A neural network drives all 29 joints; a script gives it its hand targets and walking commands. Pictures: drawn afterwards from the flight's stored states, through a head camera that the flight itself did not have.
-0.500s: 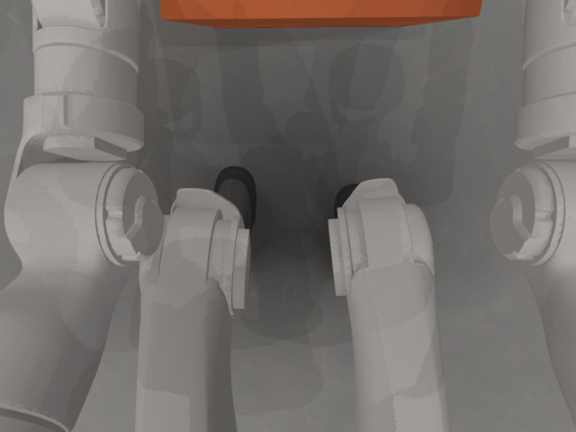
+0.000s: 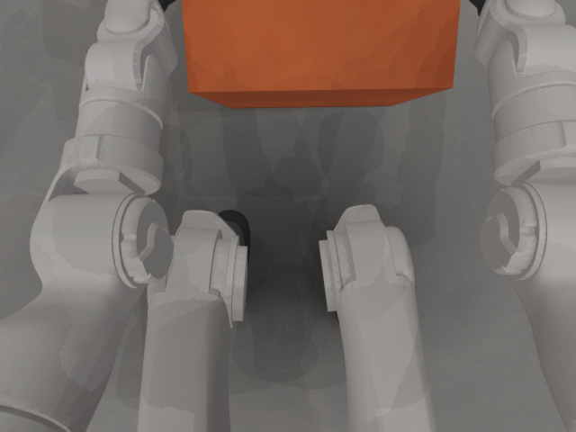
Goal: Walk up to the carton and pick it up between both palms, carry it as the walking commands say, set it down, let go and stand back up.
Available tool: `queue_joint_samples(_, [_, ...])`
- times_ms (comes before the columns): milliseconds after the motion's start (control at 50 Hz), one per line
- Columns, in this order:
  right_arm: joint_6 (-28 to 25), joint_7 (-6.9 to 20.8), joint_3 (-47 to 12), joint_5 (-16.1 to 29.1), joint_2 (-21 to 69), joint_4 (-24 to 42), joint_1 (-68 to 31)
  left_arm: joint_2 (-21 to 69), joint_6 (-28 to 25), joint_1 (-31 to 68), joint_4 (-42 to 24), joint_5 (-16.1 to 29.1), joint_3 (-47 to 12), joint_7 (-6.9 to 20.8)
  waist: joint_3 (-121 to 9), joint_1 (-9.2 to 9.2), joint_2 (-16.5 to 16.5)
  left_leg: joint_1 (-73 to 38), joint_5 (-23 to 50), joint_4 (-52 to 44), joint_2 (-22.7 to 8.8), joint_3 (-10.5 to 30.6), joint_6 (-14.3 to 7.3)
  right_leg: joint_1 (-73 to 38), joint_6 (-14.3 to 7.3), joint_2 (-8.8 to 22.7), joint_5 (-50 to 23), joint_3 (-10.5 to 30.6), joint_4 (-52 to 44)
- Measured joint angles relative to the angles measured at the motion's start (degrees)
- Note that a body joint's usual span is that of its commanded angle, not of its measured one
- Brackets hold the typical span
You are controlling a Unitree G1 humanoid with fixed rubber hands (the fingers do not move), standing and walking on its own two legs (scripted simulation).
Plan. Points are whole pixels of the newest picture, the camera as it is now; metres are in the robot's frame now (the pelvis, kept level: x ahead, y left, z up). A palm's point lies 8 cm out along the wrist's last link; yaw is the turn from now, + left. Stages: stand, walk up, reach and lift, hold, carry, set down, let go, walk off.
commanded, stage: set down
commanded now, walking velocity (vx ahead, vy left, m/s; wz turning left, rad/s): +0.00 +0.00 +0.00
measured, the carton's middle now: out of the picture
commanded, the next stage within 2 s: none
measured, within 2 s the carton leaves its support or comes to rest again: rests again in 0.06 s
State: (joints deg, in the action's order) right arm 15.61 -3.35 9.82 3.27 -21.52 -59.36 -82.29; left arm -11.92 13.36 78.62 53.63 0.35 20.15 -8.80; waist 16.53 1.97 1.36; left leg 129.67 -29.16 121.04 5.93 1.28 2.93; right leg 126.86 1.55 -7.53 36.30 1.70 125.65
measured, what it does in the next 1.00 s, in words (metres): stands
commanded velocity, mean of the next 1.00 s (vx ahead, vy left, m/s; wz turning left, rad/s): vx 0.00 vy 0.00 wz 0.00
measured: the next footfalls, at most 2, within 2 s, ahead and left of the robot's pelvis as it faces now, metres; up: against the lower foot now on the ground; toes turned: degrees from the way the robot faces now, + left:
none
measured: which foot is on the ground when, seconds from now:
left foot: down 0.00-1.00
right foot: down 0.00-1.00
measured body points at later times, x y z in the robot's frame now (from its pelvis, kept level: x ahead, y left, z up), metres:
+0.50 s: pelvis +0.01 +0.00 +0.00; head +0.37 -0.02 +0.26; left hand +0.57 +0.14 -0.16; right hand +0.56 -0.22 -0.16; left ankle +0.13 +0.12 -0.35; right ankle +0.09 -0.11 -0.35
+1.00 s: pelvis +0.00 +0.00 -0.01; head +0.37 -0.03 +0.25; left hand +0.57 +0.14 -0.17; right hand +0.56 -0.23 -0.17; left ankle +0.13 +0.12 -0.35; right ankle +0.09 -0.11 -0.35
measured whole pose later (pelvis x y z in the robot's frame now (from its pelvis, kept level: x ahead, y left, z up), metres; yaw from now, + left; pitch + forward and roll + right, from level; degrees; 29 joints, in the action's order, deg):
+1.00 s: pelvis +0.00 +0.00 -0.01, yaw +0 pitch +34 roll +1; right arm 12.9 2.6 17.1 -0.5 -21.5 -58.3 -83.9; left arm -13.1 10.8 82.1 54.3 -3.5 25.3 -2.0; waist 22.6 1.8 2.0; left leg 127.5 -30.5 123.7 5.8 1.6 2.8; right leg 124.4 0.9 -7.1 37.7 0.7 127.9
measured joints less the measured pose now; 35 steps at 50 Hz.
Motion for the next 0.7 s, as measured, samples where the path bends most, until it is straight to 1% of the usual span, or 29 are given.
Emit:
queue_joint_samples(120, [-0.58, 0.53, 2.31, -2.14, -0.45, -1.84, -1.59, 0.33, 0.25, 1.69, 0.71, -1.47, 1.37, 1.50, 1.15, -0.45, 0.93, -0.34, -0.33, 0.44, 0.18, 0.06, -0.02, -0.54, -0.19, 0.27, 0.56, -0.17, 0.44])
queue_joint_samples(160, [-0.94, 1.42, 3.04, -1.87, -0.01, -1.00, -1.21, -0.06, 0.19, 1.73, 0.33, -2.00, 1.87, 1.74, 1.20, -0.16, 0.99, -0.30, -0.65, 0.49, 0.18, 0.06, -0.16, -0.56, -0.22, 0.33, 0.92, -0.20, 0.45])
queue_joint_samples(220, [-1.32, 1.28, 2.74, -1.27, 0.35, 0.82, -0.15, -0.41, -0.30, 1.59, -0.10, -1.10, 2.08, 2.34, 1.10, -0.02, 0.46, -0.28, -1.14, 0.57, -0.01, 0.09, -0.12, -0.48, -0.27, 0.21, 1.27, -0.24, 0.44])
queue_joint_samples(340, [-2.08, 1.49, 2.02, -0.29, 0.13, 0.90, 0.57, -0.21, -1.44, 0.71, -0.30, -0.60, 2.05, 2.64, 0.67, -0.17, 0.67, 0.02, -1.46, 1.08, -0.07, 0.24, -0.15, -0.35, -0.19, 0.19, 1.55, -0.44, 0.68])
queue_joint_samples(400, [-2.42, 2.04, 3.00, -0.55, 0.04, 0.24, 0.14, -0.15, -1.77, 1.01, 0.08, -0.86, 2.09, 2.64, 1.16, -0.20, 0.99, -0.09, -1.39, 1.35, -0.02, 0.10, -0.32, -0.60, -0.01, 0.25, 1.63, -0.35, 0.95])
queue_joint_samples(480, [-2.66, 2.52, 4.69, -2.20, 0.33, -0.07, -0.29, -0.09, -2.04, 1.68, 0.77, -1.89, 3.24, 3.51, 1.83, -0.16, 0.94, -0.30, -1.28, 1.66, -0.07, -0.11, -0.51, -0.85, 0.10, 0.25, 1.58, -0.22, 1.28])
queue_joint_samples(540, [-2.36, 3.22, 5.22, -2.97, 0.21, 0.31, -0.28, 0.04, -2.00, 1.69, 0.70, -1.85, 3.60, 3.82, 2.03, -0.25, 1.24, -0.31, -1.36, 1.93, -0.03, -0.10, -0.57, -1.00, 0.15, 0.31, 1.73, -0.26, 1.46])
queue_joint_samples(640, [-1.90, 4.84, 5.25, -2.51, -0.71, 1.13, -0.26, 0.30, -2.06, 2.48, 0.82, -3.33, 4.35, 4.51, 3.08, -0.61, 1.46, -0.74, -1.37, 2.15, -0.06, -0.05, -0.75, -1.45, 0.15, 0.34, 1.74, -0.39, 1.63])
queue_joint_samples(700, [-2.01, 4.88, 5.79, -3.02, -0.21, 1.37, -0.38, 0.00, -1.80, 2.09, -0.14, -2.87, 4.32, 4.88, 3.52, -0.21, 1.03, -0.98, -1.41, 2.21, -0.09, -0.21, -0.71, -1.54, 0.06, 0.35, 1.76, -0.27, 1.89])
